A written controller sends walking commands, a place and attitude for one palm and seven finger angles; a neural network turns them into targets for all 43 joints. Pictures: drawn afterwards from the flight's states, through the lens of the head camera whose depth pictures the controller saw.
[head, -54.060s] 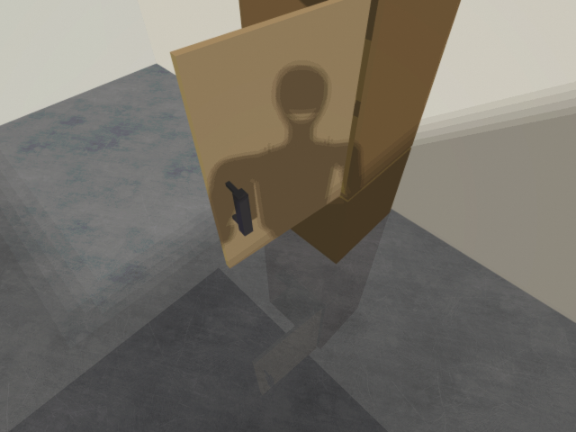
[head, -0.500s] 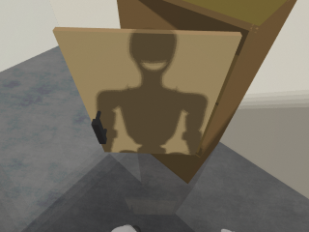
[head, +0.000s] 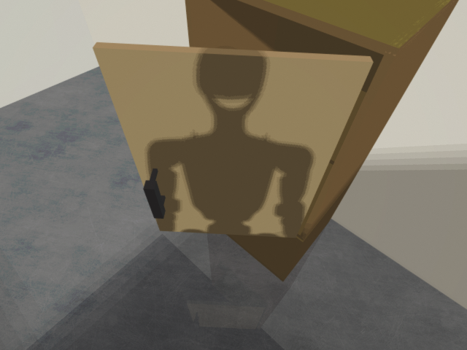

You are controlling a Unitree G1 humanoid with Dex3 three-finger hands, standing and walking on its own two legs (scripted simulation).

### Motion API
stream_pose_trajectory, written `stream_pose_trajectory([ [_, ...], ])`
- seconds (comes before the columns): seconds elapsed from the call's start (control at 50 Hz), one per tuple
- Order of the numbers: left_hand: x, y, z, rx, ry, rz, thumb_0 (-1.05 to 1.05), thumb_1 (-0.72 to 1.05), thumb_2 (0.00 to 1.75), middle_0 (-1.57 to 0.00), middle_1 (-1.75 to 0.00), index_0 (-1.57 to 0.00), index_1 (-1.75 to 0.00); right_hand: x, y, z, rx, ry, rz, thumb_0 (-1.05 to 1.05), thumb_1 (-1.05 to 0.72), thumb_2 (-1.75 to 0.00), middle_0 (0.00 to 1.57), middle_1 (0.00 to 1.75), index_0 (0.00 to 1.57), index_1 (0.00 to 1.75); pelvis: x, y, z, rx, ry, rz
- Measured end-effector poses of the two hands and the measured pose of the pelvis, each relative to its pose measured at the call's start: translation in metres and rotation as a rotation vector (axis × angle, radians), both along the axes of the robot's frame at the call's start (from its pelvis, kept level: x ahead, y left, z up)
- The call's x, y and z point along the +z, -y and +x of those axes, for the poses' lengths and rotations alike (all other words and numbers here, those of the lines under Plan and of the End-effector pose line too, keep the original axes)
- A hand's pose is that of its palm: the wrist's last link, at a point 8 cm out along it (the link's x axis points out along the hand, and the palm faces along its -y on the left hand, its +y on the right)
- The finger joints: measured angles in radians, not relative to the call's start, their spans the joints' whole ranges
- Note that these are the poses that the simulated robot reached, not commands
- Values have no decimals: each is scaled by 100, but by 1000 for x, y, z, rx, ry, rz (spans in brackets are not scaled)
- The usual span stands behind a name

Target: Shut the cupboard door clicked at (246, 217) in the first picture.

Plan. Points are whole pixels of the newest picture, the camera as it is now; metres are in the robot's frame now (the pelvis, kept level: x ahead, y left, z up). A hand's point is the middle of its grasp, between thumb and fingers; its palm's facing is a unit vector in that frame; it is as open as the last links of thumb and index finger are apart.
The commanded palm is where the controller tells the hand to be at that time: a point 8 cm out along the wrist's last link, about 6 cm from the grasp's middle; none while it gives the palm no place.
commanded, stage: come to a stop and stand still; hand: left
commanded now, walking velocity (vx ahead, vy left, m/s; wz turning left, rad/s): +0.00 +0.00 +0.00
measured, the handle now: (157, 193) +0.46 +0.22 -0.09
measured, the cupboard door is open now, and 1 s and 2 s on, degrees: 39 39 39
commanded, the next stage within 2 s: look again from close up in 0.50 s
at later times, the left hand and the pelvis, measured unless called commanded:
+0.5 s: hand out of the picture +0.04 +0.20 -0.17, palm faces -0.03 -0.98 -0.22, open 7.3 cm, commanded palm none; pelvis +0.01 +0.02 +0.00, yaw -2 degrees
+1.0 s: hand out of the picture +0.01 +0.17 -0.17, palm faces -0.02 -0.98 -0.20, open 7.3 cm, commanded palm none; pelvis +0.01 +0.00 +0.01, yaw -2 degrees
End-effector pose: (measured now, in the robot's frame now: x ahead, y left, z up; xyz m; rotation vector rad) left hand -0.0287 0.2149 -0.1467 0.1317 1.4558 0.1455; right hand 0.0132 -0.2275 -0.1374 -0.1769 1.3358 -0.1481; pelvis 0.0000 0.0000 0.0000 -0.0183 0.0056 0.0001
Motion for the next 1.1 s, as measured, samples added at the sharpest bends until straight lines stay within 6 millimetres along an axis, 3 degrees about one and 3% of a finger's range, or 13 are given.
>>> stream_pose_trajectory([
  [0.2, 9, -41, 41, -37, 78, 59, 0, 91, 90, -20, -30, -20, -29, -6, -25, 1, 0, 5, 17, 2, -96, -90, 20, 30, 20, 30, 1, -24, 7, -20, 5, 15],
  [0.42, 10, -43, 67, -68, 106, 50, 0, 91, 90, -20, -30, -20, -29, -2, -28, 1, -15, -11, 14, 1, -93, -90, 20, 30, 20, 30, 4, -26, 12, -33, 7, 26],
  [0.58, 8, -31, 65, -70, 88, 28, 0, 91, 90, -20, -30, -20, -29, 0, -22, 3, -24, -14, 9, 1, -92, -90, 20, 30, 20, 30, 5, -21, 13, -37, 13, 27],
  [0.9, 9, -11, 41, -48, 28, 16, 0, 91, 90, -20, -30, -20, -29, 1, -8, 0, -22, -41, 13, 0, -92, -90, 20, 30, 20, 30, 8, -4, 12, -33, 11, 28],
  [1.1, 10, 0, 38, -42, 32, 19, 0, 91, 90, -20, -30, -20, -29, 0, 2, -1, -22, -51, 19, 0, -92, -90, 20, 30, 20, 30, 9, 6, 12, -29, 14, 30],
])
